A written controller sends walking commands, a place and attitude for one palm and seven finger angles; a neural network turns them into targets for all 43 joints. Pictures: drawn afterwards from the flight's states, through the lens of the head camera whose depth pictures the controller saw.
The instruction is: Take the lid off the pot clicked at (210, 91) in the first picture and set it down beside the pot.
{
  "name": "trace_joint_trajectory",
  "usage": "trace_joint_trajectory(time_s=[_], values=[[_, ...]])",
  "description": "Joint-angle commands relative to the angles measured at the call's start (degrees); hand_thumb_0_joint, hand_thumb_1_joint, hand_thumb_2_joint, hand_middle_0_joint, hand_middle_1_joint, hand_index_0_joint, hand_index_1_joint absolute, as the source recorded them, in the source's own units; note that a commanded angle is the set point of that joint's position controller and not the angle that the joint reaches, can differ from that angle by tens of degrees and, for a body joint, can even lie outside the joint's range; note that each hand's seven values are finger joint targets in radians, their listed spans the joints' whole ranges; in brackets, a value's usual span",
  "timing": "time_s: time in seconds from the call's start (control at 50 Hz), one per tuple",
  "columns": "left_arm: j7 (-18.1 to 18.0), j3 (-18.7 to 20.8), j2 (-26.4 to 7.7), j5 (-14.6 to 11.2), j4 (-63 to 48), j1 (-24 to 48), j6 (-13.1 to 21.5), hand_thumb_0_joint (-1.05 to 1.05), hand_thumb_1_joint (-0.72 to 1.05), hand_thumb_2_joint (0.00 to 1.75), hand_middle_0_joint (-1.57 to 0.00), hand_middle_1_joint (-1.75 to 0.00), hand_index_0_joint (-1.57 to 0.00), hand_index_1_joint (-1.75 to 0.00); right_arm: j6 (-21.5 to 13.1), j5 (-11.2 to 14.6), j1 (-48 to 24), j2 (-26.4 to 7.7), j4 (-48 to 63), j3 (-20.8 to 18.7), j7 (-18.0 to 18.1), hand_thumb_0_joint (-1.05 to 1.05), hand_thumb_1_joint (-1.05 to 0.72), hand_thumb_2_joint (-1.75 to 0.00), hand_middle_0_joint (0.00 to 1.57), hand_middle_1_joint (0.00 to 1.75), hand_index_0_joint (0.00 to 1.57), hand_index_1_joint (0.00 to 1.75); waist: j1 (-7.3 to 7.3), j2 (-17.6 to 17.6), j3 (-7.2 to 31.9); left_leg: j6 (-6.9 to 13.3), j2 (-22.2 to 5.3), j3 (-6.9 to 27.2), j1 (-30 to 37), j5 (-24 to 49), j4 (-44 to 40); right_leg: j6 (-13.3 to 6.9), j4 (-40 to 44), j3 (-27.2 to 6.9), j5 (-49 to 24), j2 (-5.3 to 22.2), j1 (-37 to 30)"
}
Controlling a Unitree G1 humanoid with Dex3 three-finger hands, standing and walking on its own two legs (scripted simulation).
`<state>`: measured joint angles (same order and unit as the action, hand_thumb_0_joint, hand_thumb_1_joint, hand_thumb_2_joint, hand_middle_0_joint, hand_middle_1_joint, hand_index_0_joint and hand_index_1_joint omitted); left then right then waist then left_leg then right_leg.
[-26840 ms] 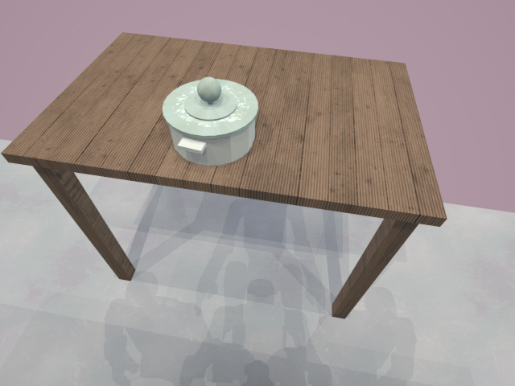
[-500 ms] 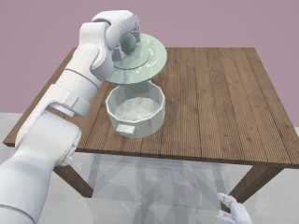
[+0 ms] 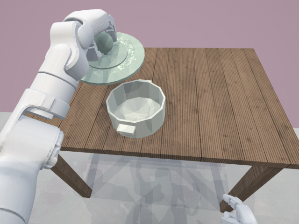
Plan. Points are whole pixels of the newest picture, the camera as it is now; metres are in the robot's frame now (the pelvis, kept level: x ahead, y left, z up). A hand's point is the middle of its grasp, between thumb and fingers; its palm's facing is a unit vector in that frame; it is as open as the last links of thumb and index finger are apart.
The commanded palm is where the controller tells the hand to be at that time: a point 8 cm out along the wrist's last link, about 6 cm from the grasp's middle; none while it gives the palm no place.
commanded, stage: move the lid sideways beside the pot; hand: left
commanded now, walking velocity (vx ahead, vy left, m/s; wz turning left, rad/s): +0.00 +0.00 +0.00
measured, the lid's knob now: (103, 42) +0.49 +0.13 +0.25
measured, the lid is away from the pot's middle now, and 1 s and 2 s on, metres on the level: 0.06 0.20 0.22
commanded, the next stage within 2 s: lower the lid onto the table in 1.50 s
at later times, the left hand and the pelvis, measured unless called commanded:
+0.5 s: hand (69, 50) +0.45 +0.20 +0.26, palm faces -0.17 -0.01 -0.99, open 8.3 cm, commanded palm +0.43 +0.20 +0.33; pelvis +0.00 +0.01 +0.00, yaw +1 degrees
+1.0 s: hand (43, 51) +0.45 +0.27 +0.26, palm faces -0.19 -0.03 -0.98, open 8.3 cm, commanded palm +0.44 +0.26 +0.33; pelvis -0.01 +0.02 +0.00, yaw +1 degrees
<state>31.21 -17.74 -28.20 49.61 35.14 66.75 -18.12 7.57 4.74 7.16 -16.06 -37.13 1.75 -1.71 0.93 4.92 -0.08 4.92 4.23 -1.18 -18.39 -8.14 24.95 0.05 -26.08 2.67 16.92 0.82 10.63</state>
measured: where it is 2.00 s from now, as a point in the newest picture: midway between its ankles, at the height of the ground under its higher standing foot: outside the picture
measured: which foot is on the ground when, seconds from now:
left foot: down 0.00-1.00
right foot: down 0.00-1.00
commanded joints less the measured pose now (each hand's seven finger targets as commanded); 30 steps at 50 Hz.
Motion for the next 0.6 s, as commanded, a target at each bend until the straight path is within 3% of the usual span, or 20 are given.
trace_joint_trajectory(time_s=[0.0,0.02,0.04,0.1,0.14,0.16,0.2,0.24,0.26,0.3,0.34,0.38,0.42,0.46,0.48,0.52,0.54,0.58], values=[[-3.14,7.69,-15.06,3.04,-12.52,35.83,0.46,0.00,0.60,1.10,-1.19,-1.10,-0.73,-0.92,-2.53,0.04,-6.07,-6.29,8.40,-2.27,0.12,0.00,-0.90,-0.90,0.20,0.30,0.20,0.30,0.26,-5.31,25.72,-0.40,-1.19,5.37,20.69,11.72,0.17,-3.25,2.94,-0.85,-17.39,-2.10,3.49],[-2.84,6.66,-14.20,3.16,-12.81,36.28,0.59,0.00,0.60,1.10,-1.19,-1.10,-0.73,-0.92,-2.47,0.08,-6.10,-6.31,8.45,-2.36,0.03,0.00,-0.90,-0.90,0.20,0.30,0.20,0.30,0.58,-4.43,25.99,-0.42,-1.15,5.46,21.20,11.80,0.37,-3.29,2.95,-0.80,-16.91,-2.23,4.15],[-2.69,5.91,-12.70,1.69,-13.97,34.63,1.27,0.00,0.60,1.10,-1.19,-1.10,-0.73,-0.92,-2.37,0.00,-5.37,-6.56,8.75,-2.77,-0.15,0.00,-0.90,-0.90,0.20,0.30,0.20,0.30,1.11,-4.40,26.96,-0.25,-1.25,5.77,22.04,13.39,1.16,-3.38,3.21,-0.85,-17.87,-1.90,3.96],[-2.10,8.37,-17.37,2.94,-9.78,36.31,0.99,0.00,0.60,1.10,-1.19,-1.10,-0.73,-0.92,-1.97,0.30,-4.82,-6.85,7.69,-2.34,0.35,0.00,-0.90,-0.90,0.20,0.30,0.20,0.30,1.34,-5.65,23.74,-0.18,-1.04,5.30,19.62,9.62,0.35,-3.06,3.48,-0.75,-16.21,-2.34,5.03],[-1.85,7.22,-15.86,1.23,-11.07,36.21,1.82,0.00,0.60,1.10,-1.19,-1.10,-0.73,-0.92,-1.90,0.22,-4.43,-7.22,7.93,-2.62,0.39,0.00,-0.90,-0.90,0.20,0.30,0.20,0.30,1.85,-4.28,24.06,-0.10,-0.95,5.81,20.25,10.12,0.71,-3.30,3.84,-0.57,-16.26,-2.01,5.34],[-1.95,9.05,-18.81,2.48,-12.15,38.73,2.13,0.00,0.60,1.10,-1.19,-1.10,-0.73,-0.92,-2.08,0.09,-4.10,-7.06,7.61,-2.53,0.45,0.00,-0.90,-0.90,0.20,0.30,0.20,0.30,1.43,-4.37,25.70,-0.25,-0.89,5.82,20.86,10.32,0.41,-3.19,3.53,-0.66,-16.66,-2.53,4.43],[-1.64,7.99,-17.93,2.64,-13.96,40.04,2.65,0.00,0.60,1.10,-1.19,-1.10,-0.73,-0.92,-2.29,0.19,-4.67,-6.84,7.87,-2.49,0.53,0.00,-0.90,-0.90,0.20,0.30,0.20,0.30,1.61,-2.21,26.39,-0.38,-0.89,6.23,22.57,11.74,0.87,-3.41,3.18,-0.62,-17.00,-2.49,5.47],[-1.44,8.86,-18.11,1.56,-12.94,35.91,3.39,0.00,0.60,1.10,-1.19,-1.10,-0.73,-0.92,-2.26,-0.06,-3.22,-7.41,7.94,-3.03,0.39,0.00,-0.90,-0.90,0.20,0.30,0.20,0.30,1.65,-2.58,26.98,-0.33,-1.11,6.65,22.81,14.18,1.56,-3.58,3.48,-0.48,-18.13,-2.34,5.01],[-1.42,11.48,-21.62,2.64,-10.50,35.32,3.33,0.00,0.60,1.10,-1.19,-1.10,-0.73,-0.92,-1.99,-0.03,-3.18,-7.33,7.49,-2.78,0.48,0.00,-0.90,-0.90,0.20,0.30,0.20,0.30,1.13,-4.45,26.44,-0.28,-1.06,6.21,21.19,12.72,1.16,-3.31,3.52,-0.71,-17.78,-2.76,4.27],[-0.96,11.19,-21.84,2.79,-8.91,35.52,3.41,0.00,0.60,1.10,-1.19,-1.10,-0.73,-0.92,-1.67,0.33,-3.21,-7.45,7.49,-2.68,0.50,0.00,-0.90,-0.90,0.20,0.30,0.20,0.30,1.14,-5.29,24.11,-0.30,-1.07,5.87,19.44,11.15,0.72,-3.27,3.25,-0.36,-17.48,-2.59,4.63],[-0.66,6.61,-16.14,1.58,-9.83,34.89,4.05,0.00,0.60,1.10,-1.19,-1.10,-0.73,-0.92,-1.34,0.47,-2.99,-7.53,7.65,-3.07,0.16,0.00,-0.90,-0.90,0.20,0.30,0.20,0.30,2.05,-3.01,23.02,-0.69,-1.31,6.59,20.54,12.14,0.75,-3.57,3.47,0.18,-15.75,-2.50,7.04],[-0.67,6.70,-16.26,2.61,-9.95,35.63,3.83,0.00,0.60,1.10,-1.19,-1.10,-0.73,-0.92,-1.15,0.45,-3.22,-7.40,7.70,-3.06,0.05,0.00,-0.90,-0.90,0.20,0.30,0.20,0.30,1.85,-1.71,23.06,-0.84,-1.42,6.86,21.46,11.04,0.59,-3.53,3.56,0.42,-13.63,-3.11,8.48],[-1.16,11.40,-22.47,3.28,-11.51,36.34,4.44,0.00,0.60,1.10,-1.19,-1.10,-0.73,-0.92,-1.37,0.17,-2.62,-7.78,7.97,-3.09,0.20,0.00,-0.90,-0.90,0.20,0.30,0.20,0.30,1.11,-1.03,26.44,-0.74,-1.26,6.86,22.22,11.46,0.82,-3.73,3.34,-0.01,-14.18,-3.14,6.54],[-1.48,13.75,-26.22,3.57,-12.23,37.34,5.49,0.00,0.60,1.10,-1.19,-1.10,-0.73,-0.92,-1.33,0.02,-1.98,-8.06,8.04,-3.03,0.36,0.00,-0.90,-0.90,0.20,0.30,0.20,0.30,1.00,-1.77,29.03,-0.78,-1.25,6.91,22.38,13.13,0.91,-3.70,3.11,-0.29,-15.64,-3.14,4.76],[-1.20,11.99,-23.77,3.60,-9.90,37.59,5.39,0.00,0.60,1.10,-1.19,-1.10,-0.73,-0.92,-1.29,0.06,-1.79,-7.78,7.83,-3.07,0.59,0.00,-0.90,-0.90,0.20,0.30,0.20,0.30,1.47,-2.57,27.64,-0.66,-1.21,6.74,21.90,12.46,0.99,-3.63,3.18,0.03,-15.28,-3.12,5.75],[-0.95,12.30,-24.51,3.32,-10.23,37.84,5.39,0.00,0.60,1.10,-1.19,-1.10,-0.73,-0.92,-1.25,0.30,-1.64,-7.92,7.75,-3.20,0.62,0.00,-0.90,-0.90,0.20,0.30,0.20,0.30,1.36,-2.33,26.02,-0.72,-1.41,6.88,21.58,11.56,0.44,-3.58,3.58,0.15,-14.46,-3.12,6.44],[-1.13,13.28,-25.47,2.94,-10.35,36.28,5.97,0.00,0.60,1.10,-1.19,-1.10,-0.73,-0.92,-1.44,0.08,-0.86,-8.35,7.98,-3.56,0.52,0.00,-0.90,-0.90,0.20,0.30,0.20,0.30,1.23,-2.69,27.01,-0.77,-1.62,7.02,21.63,12.67,0.90,-3.75,3.52,0.00,-14.95,-2.80,5.83],[-0.88,12.53,-24.55,3.40,-6.23,35.13,5.81,0.00,0.60,1.10,-1.19,-1.10,-0.73,-0.92,-1.22,0.28,-0.91,-8.09,7.64,-3.30,0.74,0.00,-0.90,-0.90,0.20,0.30,0.20,0.30,1.48,-3.24,24.53,-0.72,-1.53,7.01,20.65,10.70,0.40,-3.56,3.83,0.34,-13.17,-3.32,7.26]])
